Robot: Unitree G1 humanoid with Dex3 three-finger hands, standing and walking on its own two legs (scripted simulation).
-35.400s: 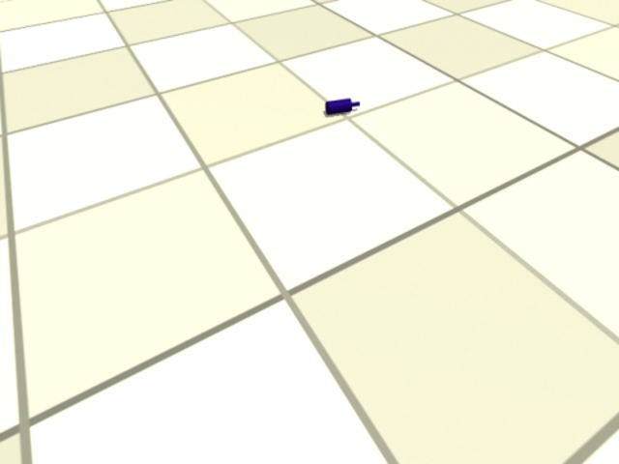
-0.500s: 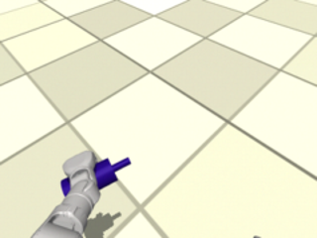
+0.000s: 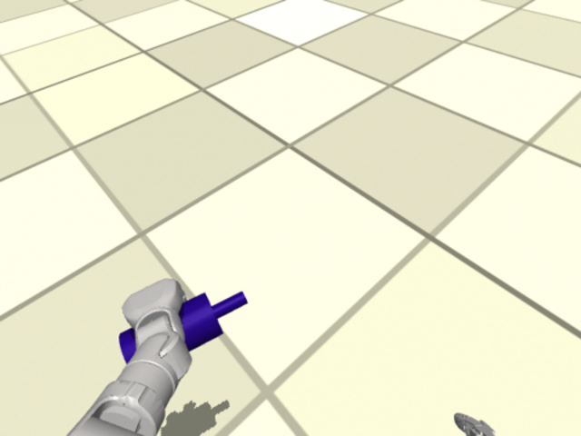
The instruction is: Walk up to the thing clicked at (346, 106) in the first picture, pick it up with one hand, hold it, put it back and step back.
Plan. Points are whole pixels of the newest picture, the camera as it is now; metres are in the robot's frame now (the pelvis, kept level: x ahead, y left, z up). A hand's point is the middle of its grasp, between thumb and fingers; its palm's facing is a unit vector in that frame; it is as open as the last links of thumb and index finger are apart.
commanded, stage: hold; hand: left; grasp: from above
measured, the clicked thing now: (190, 324) +0.33 +0.20 -0.10
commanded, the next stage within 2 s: crouch in 1.26 s
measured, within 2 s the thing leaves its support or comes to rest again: neither
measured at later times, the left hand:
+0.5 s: hand (165, 331) +0.30 +0.22 -0.05, palm faces -0.37 -0.24 -0.90, open 10.3 cm
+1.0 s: hand (158, 330) +0.30 +0.23 -0.04, palm faces -0.38 -0.23 -0.90, open 10.3 cm
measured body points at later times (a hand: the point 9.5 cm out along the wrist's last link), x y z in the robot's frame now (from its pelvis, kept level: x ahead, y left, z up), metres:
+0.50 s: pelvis +0.00 +0.00 +0.00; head +0.01 -0.02 +0.45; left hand +0.31 +0.23 +0.00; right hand +0.13 -0.25 -0.11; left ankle +0.02 +0.14 -0.73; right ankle +0.00 -0.14 -0.73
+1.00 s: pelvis +0.00 +0.00 +0.01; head +0.01 -0.02 +0.46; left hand +0.31 +0.24 +0.01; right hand +0.15 -0.24 -0.11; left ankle +0.02 +0.14 -0.73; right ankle +0.00 -0.14 -0.73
